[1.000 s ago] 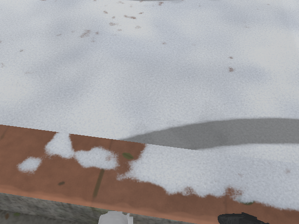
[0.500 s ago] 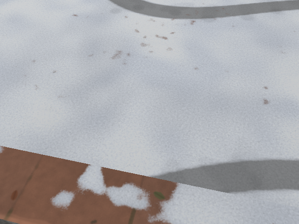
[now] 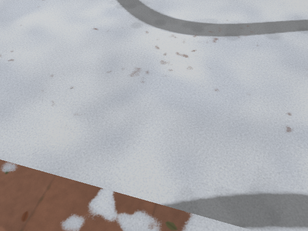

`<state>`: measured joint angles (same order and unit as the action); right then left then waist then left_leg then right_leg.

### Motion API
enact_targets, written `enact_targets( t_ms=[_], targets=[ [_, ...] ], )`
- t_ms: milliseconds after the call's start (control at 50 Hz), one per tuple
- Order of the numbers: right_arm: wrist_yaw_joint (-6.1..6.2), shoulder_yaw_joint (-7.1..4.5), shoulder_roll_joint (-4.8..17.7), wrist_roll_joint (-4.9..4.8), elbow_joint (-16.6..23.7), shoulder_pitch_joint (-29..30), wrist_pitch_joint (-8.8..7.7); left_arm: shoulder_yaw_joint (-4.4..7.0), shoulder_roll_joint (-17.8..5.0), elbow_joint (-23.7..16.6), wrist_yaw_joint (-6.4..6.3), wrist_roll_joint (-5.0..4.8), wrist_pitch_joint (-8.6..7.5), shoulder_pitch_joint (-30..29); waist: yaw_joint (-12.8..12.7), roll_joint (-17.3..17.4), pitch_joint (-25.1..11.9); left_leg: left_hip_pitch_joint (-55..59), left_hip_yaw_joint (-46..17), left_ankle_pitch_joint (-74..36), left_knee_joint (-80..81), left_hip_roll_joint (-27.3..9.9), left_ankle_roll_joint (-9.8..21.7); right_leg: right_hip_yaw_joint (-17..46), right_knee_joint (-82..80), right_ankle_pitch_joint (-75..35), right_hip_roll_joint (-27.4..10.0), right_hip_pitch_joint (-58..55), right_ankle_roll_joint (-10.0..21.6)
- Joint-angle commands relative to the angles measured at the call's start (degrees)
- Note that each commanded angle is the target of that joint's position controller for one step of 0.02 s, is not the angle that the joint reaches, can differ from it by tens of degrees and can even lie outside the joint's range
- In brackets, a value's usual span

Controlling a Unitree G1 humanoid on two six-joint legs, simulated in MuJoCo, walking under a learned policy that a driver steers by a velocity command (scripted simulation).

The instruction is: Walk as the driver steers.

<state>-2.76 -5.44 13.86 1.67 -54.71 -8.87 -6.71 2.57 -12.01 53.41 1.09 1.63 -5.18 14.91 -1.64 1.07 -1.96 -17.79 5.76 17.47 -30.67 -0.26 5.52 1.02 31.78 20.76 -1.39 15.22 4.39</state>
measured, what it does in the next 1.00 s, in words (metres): climbs: left foot 0.16 m higher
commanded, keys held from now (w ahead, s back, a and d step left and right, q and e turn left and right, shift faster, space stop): w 0.50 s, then w+e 0.50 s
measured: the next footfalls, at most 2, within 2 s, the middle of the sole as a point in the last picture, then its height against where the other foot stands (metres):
left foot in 0.54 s outside the picture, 0.16 m higher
right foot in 1.16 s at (191, 169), level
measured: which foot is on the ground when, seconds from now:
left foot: down 0.00-0.22, up 0.24-0.52, down 0.54-1.00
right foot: down 0.00-0.56, up 0.58-1.00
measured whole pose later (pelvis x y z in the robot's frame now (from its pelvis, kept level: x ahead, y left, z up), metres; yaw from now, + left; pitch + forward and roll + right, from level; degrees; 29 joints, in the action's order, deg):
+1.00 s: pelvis +0.53 +0.08 +0.17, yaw -11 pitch +4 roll +0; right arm -1.8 1.7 9.1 4.9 -62.3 -24.2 -9.2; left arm 2.4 -10.7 48.2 6.0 1.8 -3.8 -2.2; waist 3.0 0.5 -4.8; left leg 1.5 16.6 19.3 -13.5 0.0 1.5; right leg 0.1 53.8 -2.5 -3.9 48.7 6.6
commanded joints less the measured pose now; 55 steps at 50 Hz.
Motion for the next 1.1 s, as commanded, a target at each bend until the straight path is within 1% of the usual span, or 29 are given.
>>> enact_targets(
  t_ms=[20, 100, 140, 180, 220, 240, 280, 320, 340, 420, 440, 460, 480, 500, 540, 560, 580, 600, 620, 640, 660, 700, 740, 780, 840, 900, 960, 1020, 1100],
  targets=[
    [0.79, -1.21, 5.27, 0.35, 3.37, 0.25, -1.04, 0.32, -3.59, -4.10, -0.19, 1.11, -0.09, -1.40, 0.56, 0.65, 2.04, 2.89, -11.99, 15.59, 13.04, -7.60, 9.00, 2.45, -3.97, 9.26, -1.60, 3.58, 4.76],
    [2.42, -0.81, 6.00, 0.00, 3.60, -2.21, 0.20, -0.10, -2.05, -5.09, 0.23, 2.45, -0.62, 0.01, 0.77, 4.82, 2.31, 9.38, -24.22, 14.59, 21.17, -16.71, 15.57, -3.07, 4.42, 0.60, 0.98, 5.61, 3.12],
    [2.53, -0.62, 6.40, 0.52, 3.64, 0.89, 1.58, -0.23, -1.44, -3.56, 0.67, 2.27, -0.86, 3.67, -1.79, 2.60, 4.88, 6.21, -19.16, 5.17, 19.24, -15.04, 14.47, -4.00, -2.75, -0.71, 0.44, -1.79, 4.45],
    [1.77, -0.16, 5.14, 1.79, 3.50, 1.72, 2.90, -0.31, -0.52, -1.31, 1.42, 2.01, -1.51, 10.59, -4.11, 0.46, 1.20, 5.29, -13.15, -10.35, 10.44, -11.64, 13.57, -3.92, -8.46, -7.68, 0.12, -12.08, 5.23],
    [-0.88, 0.39, 2.06, 2.72, 5.17, 2.55, 2.75, 0.54, -3.99, 1.07, 1.59, 1.47, -1.48, 18.73, -4.84, -9.17, -5.65, -5.64, -1.07, -20.68, -14.62, -0.34, 6.44, 9.78, -8.66, -21.73, -7.24, -24.47, 13.57],
    [-1.83, 0.81, 0.55, 2.60, 4.41, 3.81, 2.29, 1.13, -6.28, 3.08, 1.36, 1.63, -0.66, 24.64, -7.68, -13.11, -1.58, -24.45, 0.69, -4.51, -29.15, 3.90, 4.18, 20.38, -12.68, -26.76, -13.76, -33.57, 19.23],
    [-2.08, 0.32, 0.57, 0.63, 3.93, 7.23, 1.52, 0.06, -5.38, 7.10, 2.44, 3.43, 0.63, 30.74, -10.54, -11.04, 7.72, -51.53, -9.37, 14.50, -75.48, 5.29, 7.20, 25.02, -16.72, -27.93, -21.09, -35.60, 20.62],
    [-1.61, 1.37, -1.91, 0.65, 8.40, 11.27, 1.53, -3.18, 3.17, 8.81, 2.96, 4.86, 1.60, 26.20, -7.50, -3.55, 10.36, -65.96, -15.56, 12.09, -82.58, 2.21, 12.32, 18.37, -18.20, -25.37, -23.39, -35.86, 16.69],
    [-1.64, 2.85, -4.32, 0.46, 10.88, 12.33, 2.64, -3.98, 4.96, 10.25, 2.96, 4.12, 1.94, 24.96, -6.04, -5.46, 8.36, -69.33, -13.74, 15.27, -91.47, 1.14, 13.41, 14.68, -18.60, -23.68, -22.64, -34.52, 15.04],
    [-0.48, 9.06, -9.49, -1.49, 20.19, 19.21, 5.29, -4.07, 3.75, 9.76, 0.70, 8.41, -0.09, 11.33, 2.04, -1.76, 6.25, -63.08, -6.76, 15.22, -82.58, -6.09, 13.29, -1.13, -28.10, -6.80, -11.95, -4.13, 7.66],
    [0.23, 9.14, -5.95, -1.76, 22.84, 23.15, 5.72, -4.03, 2.59, 9.90, 1.00, 7.77, -0.95, 11.97, 3.10, 1.53, 4.79, -53.47, -3.88, 6.96, -66.22, -8.38, 13.05, -2.45, -32.18, -1.98, -10.35, 5.84, 6.66],
    [-1.22, 10.32, -7.22, 0.85, 23.71, 27.39, 7.19, -3.89, 1.38, 7.16, 1.86, 5.93, -1.01, 10.40, 4.42, -0.86, 2.57, -22.81, 2.49, -5.00, -53.30, -7.78, 10.19, -4.56, -41.40, -3.86, -8.89, 27.73, 8.93],
    [-2.05, 10.61, -5.73, 0.38, 26.05, 34.21, 7.80, -3.22, -2.36, 9.61, 3.62, 3.26, -1.18, 17.89, 2.99, -7.06, 2.04, -15.07, 3.64, 8.06, -53.30, -1.91, 5.05, -0.96, -42.45, -17.46, -10.26, 29.55, 10.58],
    [-3.47, 9.58, -4.05, 0.43, 23.64, 28.51, 7.80, -2.94, -6.05, 7.62, 3.84, 0.93, -2.49, 18.38, 6.44, -13.59, 1.55, -18.37, 10.51, 8.63, -54.29, 1.98, 3.78, -3.09, -34.82, -51.35, -13.38, 15.08, 11.66],
    [-2.88, 7.68, 1.74, -0.36, 17.15, 16.18, 6.99, -1.71, -10.88, 6.15, 4.43, 1.52, -3.75, 17.87, 7.31, -14.47, -5.43, -14.93, 7.23, 0.93, -38.83, 4.45, 5.67, -4.97, -19.07, -90.96, -14.03, -7.08, 5.85],
    [-2.27, 7.54, 2.82, -0.31, 13.39, 4.64, 6.59, -1.17, -9.56, 6.52, 5.31, 3.19, -4.02, 23.06, 8.29, -9.63, -17.98, 9.17, -3.32, -14.84, -40.58, 0.57, 9.60, -2.47, -2.78, -92.93, -11.15, 5.58, 2.49],
    [-1.86, 6.76, 5.26, 0.43, 9.26, -11.26, 6.64, -2.00, -5.82, 6.11, 6.36, 5.28, -3.66, 24.76, 14.27, 2.73, -28.65, 32.11, -26.95, -11.89, -22.64, -7.97, 14.35, 3.18, 14.40, -57.10, -4.66, 21.74, 1.62],
    [-1.03, 4.72, 10.45, 2.22, 1.03, -28.91, 5.80, -1.76, -0.90, 5.61, 7.19, 4.44, -2.20, 23.92, 14.52, 11.15, -30.55, 32.75, -49.75, -5.80, -4.78, -17.77, 17.41, 8.88, 39.69, -13.13, 3.73, 26.51, 2.02],
    [-0.27, 3.29, 12.78, 2.88, -2.21, -31.52, 3.46, -0.26, -0.46, 5.52, 6.99, 1.77, -1.58, 16.63, 15.05, 10.01, -16.00, 14.78, -55.43, 9.98, 2.97, -18.12, 13.38, 15.26, 66.22, -18.08, 4.83, 33.17, 1.98],
    [0.52, 4.04, 10.71, 0.99, -2.84, -22.54, 1.29, -0.20, 1.84, 4.28, 5.65, 1.67, -2.02, 12.02, 10.27, 10.67, -7.12, 1.35, -47.26, 20.07, 2.80, -16.55, 10.19, 15.38, 76.60, -20.40, 2.60, 36.78, 2.73],
    [0.71, 4.67, 6.41, 0.18, -2.47, -12.29, 0.46, -1.14, 3.33, 3.27, 4.67, 2.02, -2.42, 9.43, 6.28, 6.36, -5.33, -5.66, -41.30, 16.43, 1.75, -16.54, 10.79, 13.11, 83.49, -21.18, 1.60, 37.71, 4.55],
    [0.47, 7.69, -5.34, 1.23, -3.47, -2.85, 1.22, -2.24, 4.23, -0.22, 3.55, 1.33, -1.05, 3.17, 0.29, -3.57, -5.94, -9.45, -32.86, 7.93, 3.49, -18.74, 7.76, 12.83, 84.85, -22.97, -1.05, 40.37, 8.79],
    [0.78, 8.39, -8.70, 3.27, -5.30, -1.00, 0.71, -2.14, 4.74, -0.43, 3.89, 0.30, 0.38, 1.34, -4.14, -6.42, -1.70, -13.87, -20.85, 0.14, 6.98, -16.38, 1.44, 12.42, 77.48, -26.80, -3.88, 41.00, 10.57],
    [1.86, 7.43, -7.04, 2.27, -2.04, 4.03, -1.13, -1.25, 3.12, -1.18, 4.87, 0.39, 0.08, 0.00, -6.47, -0.52, 0.34, -17.03, -9.41, -3.23, 13.62, -13.65, -1.21, 8.69, 70.02, -22.82, -4.83, 34.98, 9.15],
    [3.09, 6.94, -2.34, 4.00, -2.61, 0.42, -2.69, 0.08, -1.77, -5.41, 6.64, 0.13, -1.76, -10.69, -2.32, 1.15, -0.27, -12.27, 5.44, -15.35, 16.95, -7.13, -3.66, 5.09, 53.46, -28.81, -3.67, 31.58, 7.82],
    [3.24, 6.58, 1.47, 5.36, -5.23, -11.79, -2.34, 0.34, -1.66, -6.58, 6.11, -0.20, -1.57, -15.52, 1.75, 2.53, -1.61, 10.25, 5.77, -34.11, 18.67, -11.31, -0.90, 3.27, 34.74, -27.48, -3.37, 37.81, 3.72],
    [0.70, 6.04, 2.40, 3.29, -7.36, -19.15, -3.11, -0.16, 0.80, -9.18, 4.58, 0.05, 1.10, -21.73, 3.63, 4.51, 1.87, 19.64, 7.37, -44.99, 20.91, -14.04, 1.32, -0.81, 20.47, -23.56, -3.27, 35.09, 1.38],
    [0.38, 5.14, 4.00, 1.50, -7.60, -21.55, -2.70, -0.09, 0.77, -9.56, 4.16, 0.35, 2.21, -25.22, 3.56, 3.56, 3.82, 29.02, 7.44, -54.53, 19.84, -15.80, 0.32, -4.19, 10.53, -19.27, -0.96, 33.52, 0.55],
    [1.81, 2.73, 8.18, 2.18, -6.67, -22.57, -0.83, 1.49, -2.43, -7.66, 3.42, -0.15, 0.92, -22.29, 0.63, 6.34, 2.92, 36.47, 8.96, -73.04, 12.36, -17.66, -2.49, -7.04, 6.08, -11.54, 3.87, 26.93, 0.58]
  ],
)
